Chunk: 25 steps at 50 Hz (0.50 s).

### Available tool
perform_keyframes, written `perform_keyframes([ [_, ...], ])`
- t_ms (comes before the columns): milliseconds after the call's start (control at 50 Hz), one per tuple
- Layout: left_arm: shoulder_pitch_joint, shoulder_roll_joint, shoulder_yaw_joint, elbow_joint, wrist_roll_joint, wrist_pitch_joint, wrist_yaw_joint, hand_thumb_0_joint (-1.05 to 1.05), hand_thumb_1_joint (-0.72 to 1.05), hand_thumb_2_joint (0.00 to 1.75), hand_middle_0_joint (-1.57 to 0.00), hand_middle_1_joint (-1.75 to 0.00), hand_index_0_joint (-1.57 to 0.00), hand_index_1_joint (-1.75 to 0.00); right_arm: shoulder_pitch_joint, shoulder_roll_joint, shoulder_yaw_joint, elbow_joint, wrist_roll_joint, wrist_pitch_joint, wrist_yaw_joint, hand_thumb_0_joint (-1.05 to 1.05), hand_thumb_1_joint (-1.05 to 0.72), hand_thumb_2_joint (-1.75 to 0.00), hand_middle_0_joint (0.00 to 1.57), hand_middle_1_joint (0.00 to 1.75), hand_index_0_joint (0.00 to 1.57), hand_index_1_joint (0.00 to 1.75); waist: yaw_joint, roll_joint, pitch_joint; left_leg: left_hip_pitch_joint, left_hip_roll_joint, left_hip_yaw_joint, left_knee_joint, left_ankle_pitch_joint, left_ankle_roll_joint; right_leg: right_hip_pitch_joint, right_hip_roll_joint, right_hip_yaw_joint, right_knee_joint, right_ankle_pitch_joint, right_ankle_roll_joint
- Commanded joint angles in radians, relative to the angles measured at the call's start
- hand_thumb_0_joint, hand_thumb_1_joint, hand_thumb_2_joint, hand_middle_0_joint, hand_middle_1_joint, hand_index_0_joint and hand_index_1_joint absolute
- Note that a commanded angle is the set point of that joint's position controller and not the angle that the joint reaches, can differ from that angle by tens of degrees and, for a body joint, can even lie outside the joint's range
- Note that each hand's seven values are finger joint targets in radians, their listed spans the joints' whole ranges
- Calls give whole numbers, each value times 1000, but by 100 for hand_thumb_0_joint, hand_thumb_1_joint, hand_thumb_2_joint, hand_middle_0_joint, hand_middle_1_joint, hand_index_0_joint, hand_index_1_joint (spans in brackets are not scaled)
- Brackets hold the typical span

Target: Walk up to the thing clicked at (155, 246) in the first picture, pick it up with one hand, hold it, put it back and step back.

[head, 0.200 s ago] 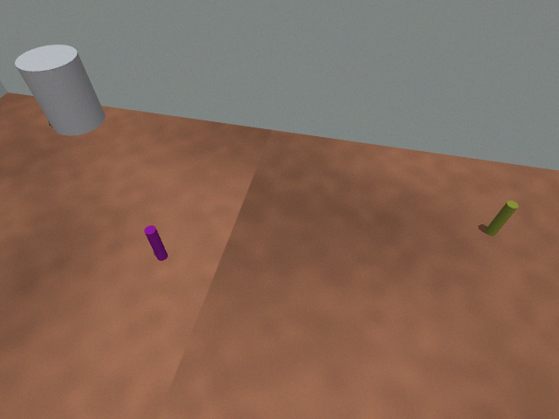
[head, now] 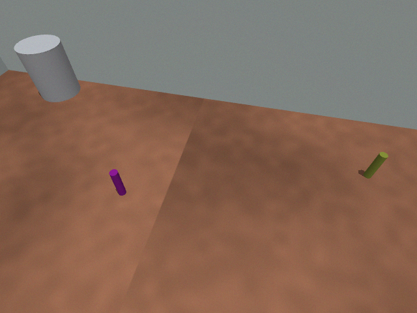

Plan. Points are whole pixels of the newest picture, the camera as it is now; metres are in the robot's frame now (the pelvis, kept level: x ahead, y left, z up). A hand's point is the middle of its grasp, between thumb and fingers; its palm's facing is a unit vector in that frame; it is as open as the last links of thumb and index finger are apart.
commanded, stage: stand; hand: left
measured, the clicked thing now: (118, 182) +0.87 +0.50 -0.69
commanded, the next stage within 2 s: walk up in 0.92 s
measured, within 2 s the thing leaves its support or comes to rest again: neither
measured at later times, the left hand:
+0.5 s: hand out of the picture +0.07 +0.25 -0.16, palm faces -0.04 -0.94 -0.33, open 7.4 cm
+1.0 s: hand out of the picture +0.08 +0.26 -0.15, palm faces +0.01 -0.94 -0.33, open 7.4 cm
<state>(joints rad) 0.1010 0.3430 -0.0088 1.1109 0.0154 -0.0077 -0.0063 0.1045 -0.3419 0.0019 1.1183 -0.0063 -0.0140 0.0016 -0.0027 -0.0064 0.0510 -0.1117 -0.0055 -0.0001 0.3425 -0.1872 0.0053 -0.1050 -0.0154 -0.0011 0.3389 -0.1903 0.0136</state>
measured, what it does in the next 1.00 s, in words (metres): stands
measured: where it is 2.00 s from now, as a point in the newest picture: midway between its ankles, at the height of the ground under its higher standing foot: (179, 287)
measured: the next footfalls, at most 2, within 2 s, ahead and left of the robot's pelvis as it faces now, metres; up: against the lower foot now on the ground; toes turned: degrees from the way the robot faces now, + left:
left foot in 1.24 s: +0.15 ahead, +0.22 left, +0.00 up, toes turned +13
right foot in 1.62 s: +0.38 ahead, +0.00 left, +0.00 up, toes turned +11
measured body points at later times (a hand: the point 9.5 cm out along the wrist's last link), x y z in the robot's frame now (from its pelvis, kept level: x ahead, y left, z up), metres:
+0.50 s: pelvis +0.00 +0.00 +0.00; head +0.00 +0.00 +0.45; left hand +0.07 +0.30 -0.13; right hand +0.08 -0.30 -0.13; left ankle +0.00 +0.12 -0.75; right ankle +0.00 -0.13 -0.75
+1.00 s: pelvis +0.01 +0.00 +0.00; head +0.01 +0.00 +0.45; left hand +0.08 +0.31 -0.13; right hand +0.08 -0.30 -0.13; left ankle +0.00 +0.11 -0.74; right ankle +0.00 -0.13 -0.74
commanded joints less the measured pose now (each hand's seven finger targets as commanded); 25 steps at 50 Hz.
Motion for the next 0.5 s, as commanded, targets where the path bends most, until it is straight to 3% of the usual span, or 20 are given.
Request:
perform_keyframes([
  [0, -38, 211, 45, -57, -6, -22, 16, 0, 90, 90, -20, -30, -20, -30, -44, -212, -41, -57, -3, -19, -13, 0, -90, -90, 20, 30, 20, 30, 3, 13, -67, 11, 129, -98, -63, 122, 22, -4, -110, 86, -50, 106, -39],
  [160, -22, 207, 41, -59, -4, -24, 17, 0, 90, 90, -20, -30, -20, -30, -48, -218, -44, -58, -1, -20, -12, 0, -90, -90, 20, 30, 20, 30, 5, 8, -75, 27, 130, -97, -55, 165, 25, -4, -111, 83, -56, 144, -37],
  [260, -19, 207, 40, -57, -5, -22, 16, 0, 90, 90, -20, -30, -20, -30, -47, -215, -41, -53, -2, -20, -11, 0, -90, -90, 20, 30, 20, 30, 6, 19, -50, 5, 129, -102, -72, 120, 22, -13, -108, 83, -60, 90, -38],
  [380, -13, 212, 42, -61, -2, -23, 17, 0, 90, 90, -20, -30, -20, -30, -46, -217, -43, -56, -1, -20, -12, 0, -90, -90, 20, 30, 20, 30, 6, 10, -72, 20, 131, -101, -65, 140, 25, -1, -112, 84, -56, 113, -38],
  [480, -13, 215, 43, -58, -4, -23, 17, 0, 90, 90, -20, -30, -20, -30, -38, -217, -42, -52, -2, -17, -10, 0, -90, -90, 20, 30, 20, 30, 2, 5, -51, 1, 125, -103, -76, 95, 23, -12, -111, 87, -65, 75, -37],
])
